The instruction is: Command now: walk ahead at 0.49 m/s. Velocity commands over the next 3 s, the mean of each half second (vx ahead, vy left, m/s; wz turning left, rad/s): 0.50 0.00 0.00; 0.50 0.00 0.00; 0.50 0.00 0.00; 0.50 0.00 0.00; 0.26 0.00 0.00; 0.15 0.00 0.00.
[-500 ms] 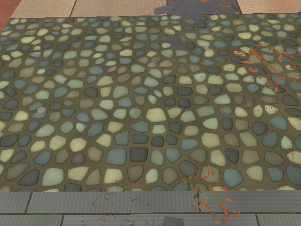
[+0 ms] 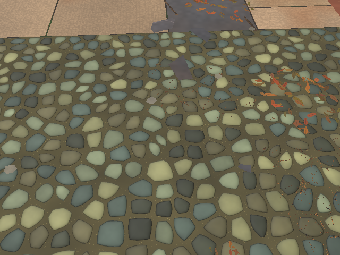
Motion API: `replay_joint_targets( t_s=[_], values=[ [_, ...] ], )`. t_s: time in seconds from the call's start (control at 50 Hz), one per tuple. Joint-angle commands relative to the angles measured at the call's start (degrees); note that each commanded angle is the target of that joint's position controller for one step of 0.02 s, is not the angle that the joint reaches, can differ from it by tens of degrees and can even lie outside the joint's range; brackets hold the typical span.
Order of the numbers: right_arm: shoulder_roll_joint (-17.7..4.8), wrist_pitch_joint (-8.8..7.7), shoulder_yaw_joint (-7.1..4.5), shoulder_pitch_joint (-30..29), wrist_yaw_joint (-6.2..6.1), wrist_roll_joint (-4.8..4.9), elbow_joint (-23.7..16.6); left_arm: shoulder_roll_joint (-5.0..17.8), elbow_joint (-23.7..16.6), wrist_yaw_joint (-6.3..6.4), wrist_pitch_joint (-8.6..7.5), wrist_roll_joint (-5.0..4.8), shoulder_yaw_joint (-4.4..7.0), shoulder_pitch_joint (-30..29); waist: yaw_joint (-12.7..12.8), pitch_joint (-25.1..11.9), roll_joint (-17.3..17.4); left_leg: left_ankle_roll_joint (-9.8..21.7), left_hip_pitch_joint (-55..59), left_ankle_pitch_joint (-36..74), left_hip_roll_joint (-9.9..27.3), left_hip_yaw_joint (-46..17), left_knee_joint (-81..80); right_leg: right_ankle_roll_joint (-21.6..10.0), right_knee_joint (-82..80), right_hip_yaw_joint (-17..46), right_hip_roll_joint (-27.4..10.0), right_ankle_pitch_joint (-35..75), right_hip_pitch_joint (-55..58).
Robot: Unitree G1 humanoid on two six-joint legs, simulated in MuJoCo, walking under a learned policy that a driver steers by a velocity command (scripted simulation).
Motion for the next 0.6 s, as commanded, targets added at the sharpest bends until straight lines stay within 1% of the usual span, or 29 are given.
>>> replay_joint_targets(
  t_s=[0.02, 0.04, 0.06, 0.08, 0.1, 0.12, 0.14, 0.16, 0.18, 0.2, 0.22, 0.24, 0.26, 0.28, 0.3, 0.32, 0.34, 0.36, 0.38, 0.4, 0.42, 0.44, 0.46, 0.5, 0.52, 0.54, 0.56, 0.58, 0.6],
  values=[
    [-4.4, -0.58, 0.52, -2.5, -1.45, 0.42, -2.4, -2.3, -7.4, -0.05, -0.51, 1.18, -2.39, -1.2, 4.6, 8.0, 5.6, 9.0, -10.6, -4.1, 14.9, -11.6, -11.0, 1.4, 2.0, 0.6, -3.0, 4.5, -11.1],
    [-4.8, -0.43, 0.56, -1.4, -2.16, 0.36, -2.4, -2.0, -8.8, -0.29, -1.22, 1.71, -2.79, -3.5, 3.9, 7.2, 4.5, 8.7, -9.8, -3.5, 14.0, -11.2, -10.8, 1.9, -3.1, -0.5, -3.4, 7.5, -11.2],
    [-6.3, -0.40, 0.25, -1.7, -2.75, 0.33, -3.3, -0.7, -9.5, -0.69, -1.88, 2.58, -3.00, -4.5, 3.6, 5.0, 2.0, 8.6, -11.1, -1.5, 12.4, -9.3, -11.6, 2.2, -14.1, -2.7, -3.8, 12.8, -4.8],
    [-8.4, -0.36, -0.50, -0.9, -3.45, 1.08, -3.9, -1.2, -11.4, -1.02, -2.31, 3.22, -3.48, -8.8, 2.2, 2.8, 1.6, 8.8, -12.7, 1.9, 13.6, -9.6, -16.0, 1.8, -25.0, -3.4, -4.1, 14.5, 4.7],
    [-9.2, -0.76, -0.72, 0.3, -3.55, 1.80, -3.9, -0.5, -11.9, -1.35, -2.50, 2.38, -3.17, -11.3, 1.1, 1.8, 2.1, 9.0, -12.2, 6.8, 14.2, -8.8, -18.7, 1.1, -33.2, -5.8, -3.0, 13.8, 13.0],
    [-10.3, -0.58, -0.90, 2.6, -3.37, 1.91, -2.9, -0.7, -12.4, -1.59, -2.39, 1.77, -3.11, -11.7, 1.2, 0.3, 4.7, 8.9, -8.3, 13.2, 14.9, -7.9, -18.7, 0.4, -37.2, -8.0, -0.8, 10.8, 18.1],
    [-11.8, -0.16, -1.12, 4.0, -3.10, 1.89, -2.2, 0.4, -11.9, -1.94, -2.35, 1.14, -2.44, -9.3, 2.7, -0.6, 7.8, 8.5, -1.6, 27.0, 15.6, -6.8, -15.0, -0.8, -39.6, -9.9, 1.7, 6.7, 19.9],
    [-12.0, 0.64, -1.10, 5.1, -2.86, 1.79, -1.8, 2.0, -11.1, -2.33, -2.41, 0.78, -1.52, -5.7, 4.6, -2.3, 10.3, 7.3, 6.3, 42.4, 16.5, -6.2, -9.4, -2.2, -42.3, -11.4, 4.2, 3.3, 20.7],
    [-11.5, 1.56, -0.78, 4.8, -2.63, 1.46, -1.8, 3.9, -10.1, -2.72, -2.65, 0.52, -0.35, -1.4, 7.6, -4.4, 11.7, 5.5, 12.2, 57.5, 16.5, -4.9, -1.6, -4.0, -47.7, -12.2, 6.8, 2.6, 24.0],
    [-10.5, 1.96, -0.33, 3.7, -2.29, 0.76, -2.5, 7.1, -8.0, -3.12, -2.75, 0.32, 1.18, 5.7, 11.2, -8.1, 12.0, 4.0, 13.1, 65.8, 14.9, -3.2, 9.4, -6.1, -53.0, -10.7, 8.3, 5.8, 32.4],
    [-7.6, 1.56, 0.44, 4.3, -2.25, 0.76, -4.6, 12.1, -4.7, -3.12, -2.52, 1.34, 2.84, 14.6, 12.1, -13.8, 3.9, 2.5, -0.5, 55.8, 11.2, -2.5, 27.1, -10.4, -57.3, 6.9, -0.5, 4.6, 47.8],
    [0.9, -0.25, 2.05, 9.3, -1.18, -0.04, -5.6, 18.4, -1.2, -3.10, -1.62, 2.35, 4.68, 21.9, 9.9, -23.1, -20.0, -0.9, -20.3, 1.3, -2.5, -6.1, 50.9, -19.6, -78.8, 42.8, -14.3, -2.3, 65.5],
    [-8.6, -1.71, -1.70, 7.6, 2.99, -4.61, -5.7, 9.3, 1.7, -3.91, -2.18, 8.75, 1.20, 29.1, 12.7, -13.9, -16.4, 3.5, -38.3, -0.4, -4.4, -21.3, 69.7, -16.7, -82.4, 51.0, -11.5, -17.9, 63.4],
    [-7.6, -3.01, -2.58, 0.3, 3.20, -4.07, -7.3, 7.2, 4.3, -3.85, -3.14, 8.03, 1.27, 23.0, 9.5, 0.1, -12.9, 5.8, -45.2, 2.6, -1.8, -20.0, 75.2, -12.8, -80.5, 39.3, -10.9, -25.2, 50.4],
    [-4.9, -3.25, -1.34, -2.6, 2.03, -3.67, -9.8, 5.5, 4.4, -3.49, -3.41, 6.34, 1.06, 13.8, 5.7, -0.1, -3.9, 6.4, -42.3, 4.7, 0.6, -16.7, 77.9, -14.3, -79.2, 32.8, -10.8, -19.1, 43.1],
    [-1.1, -3.06, 0.12, -4.6, 1.27, -3.87, -11.6, 1.9, 4.7, -2.91, -3.45, 5.12, 0.12, 8.9, 3.4, -2.0, 1.3, 7.1, -41.4, 6.5, 2.5, -16.0, 78.7, -15.2, -78.9, 27.1, -10.4, -12.6, 38.9],
    [0.2, -2.23, 0.97, -5.0, 1.21, -3.63, -12.9, -2.2, 5.2, -2.18, -3.51, 5.43, -1.10, 5.2, 0.4, -2.4, 2.7, 7.5, -39.5, 10.1, 4.7, -15.6, 78.9, -13.8, -81.2, 23.3, -10.0, -6.7, 34.8],
    [0.3, -1.12, 1.11, -4.9, 1.28, -3.29, -13.4, -3.5, 5.4, -1.79, -3.71, 5.74, -1.78, 3.3, -1.3, -1.9, 2.5, 7.2, -39.4, 10.9, 6.0, -14.8, 76.8, -12.7, -83.9, 19.7, -9.4, -3.1, 33.2],
    [-0.6, -0.62, 1.06, -5.6, 1.57, -2.92, -13.8, -3.2, 5.9, -1.32, -4.23, 5.69, -1.74, 3.0, -1.3, -1.7, 1.3, 7.0, -40.8, 10.2, 6.4, -14.1, 75.2, -12.1, -85.5, 16.0, -8.3, 0.4, 34.2],
    [-2.2, -0.42, 0.73, -7.3, 2.10, -2.25, -14.4, -1.8, 6.1, -1.26, -4.83, 5.90, -1.29, 3.6, -0.7, -1.2, 0.4, 6.3, -40.9, 8.2, 7.0, -12.7, 71.5, -11.5, -87.2, 11.2, -7.1, 2.8, 34.9],
    [-3.6, -0.66, 0.35, -9.8, 2.46, -2.20, -15.2, -0.9, 6.5, -1.07, -5.21, 6.52, -1.26, 3.9, -0.2, -0.9, 0.0, 5.9, -41.3, 9.0, 7.3, -11.5, 67.2, -10.9, -87.9, 7.6, -5.1, 4.1, 35.1],
    [-4.6, -1.17, -0.14, -11.9, 2.65, -2.57, -15.8, -0.4, 6.6, -0.86, -5.70, 7.33, -1.55, 5.2, 0.1, -1.0, -1.6, 5.4, -41.3, 11.4, 7.8, -10.4, 64.7, -10.4, -88.8, 5.0, -3.7, 7.8, 36.2],
    [-4.7, -1.67, -0.23, -14.4, 2.62, -2.54, -16.9, -0.2, 7.1, -0.79, -5.80, 8.07, -1.61, 7.1, 0.9, -1.8, -1.1, 4.7, -42.2, 13.6, 8.4, -9.8, 60.5, -10.1, -89.1, 3.3, -3.2, 12.0, 38.3],
    [-4.2, -2.03, -0.20, -18.5, 2.71, -2.64, -17.9, 1.0, 8.3, -1.01, -5.55, 7.82, -1.62, 12.3, 3.0, -1.8, -0.3, 1.8, -44.0, 19.3, 9.4, -7.8, 47.9, -10.9, -89.0, 1.4, -3.3, 21.6, 45.5],
    [-3.3, -1.70, -0.03, -20.0, 2.88, -2.59, -18.0, 1.6, 9.0, -1.52, -5.31, 7.39, -1.50, 14.6, 3.8, -1.4, -0.2, 0.2, -42.7, 22.1, 9.9, -6.6, 41.0, -11.5, -89.1, 0.3, -3.5, 25.6, 47.6],
    [-2.2, -1.12, 0.16, -21.3, 3.14, -2.38, -18.0, 2.1, 9.5, -2.15, -5.11, 6.72, -1.33, 16.6, 4.4, -0.2, -0.8, -0.8, -40.0, 23.7, 9.7, -5.2, 34.9, -12.0, -89.5, -0.9, -3.5, 28.4, 47.8],
    [-1.8, -0.43, 0.05, -22.7, 3.41, -2.34, -18.1, 2.6, 10.1, -2.89, -5.06, 6.23, -1.18, 18.2, 4.8, 1.0, -1.3, -1.2, -37.2, 24.2, 8.9, -4.0, 30.3, -12.5, -90.0, -1.5, -3.7, 29.8, 47.3],
    [-1.8, 0.29, -0.22, -24.1, 3.59, -2.47, -18.6, 3.2, 10.8, -3.70, -5.07, 5.94, -0.94, 19.7, 5.2, 2.1, -2.1, -1.3, -36.0, 23.7, 8.1, -3.0, 27.2, -13.2, -90.6, -0.9, -4.7, 31.3, 48.4],
    [-2.0, 0.90, -0.55, -25.5, 3.61, -2.62, -19.1, 3.5, 11.6, -4.37, -5.07, 5.87, -0.73, 20.8, 5.3, 3.0, -2.5, -1.0, -36.5, 22.9, 7.7, -3.2, 24.6, -13.8, -90.9, 0.1, -6.1, 32.7, 51.4]
  ],
)
Next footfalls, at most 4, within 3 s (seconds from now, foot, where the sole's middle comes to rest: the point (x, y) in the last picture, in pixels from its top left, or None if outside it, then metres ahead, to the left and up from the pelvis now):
0.20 right None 0.31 -0.16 -0.70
0.82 left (155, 214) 0.65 0.07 -0.70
1.40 right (204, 146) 0.98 -0.15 -0.70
1.96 left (151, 104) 1.26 0.10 -0.70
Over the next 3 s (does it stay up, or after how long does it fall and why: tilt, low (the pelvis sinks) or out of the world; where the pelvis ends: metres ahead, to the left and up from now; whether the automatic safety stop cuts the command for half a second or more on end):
stays up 1.39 -0.03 0.06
